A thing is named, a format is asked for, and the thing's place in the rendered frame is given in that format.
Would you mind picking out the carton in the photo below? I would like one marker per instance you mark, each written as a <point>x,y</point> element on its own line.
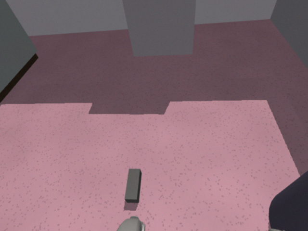
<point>132,194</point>

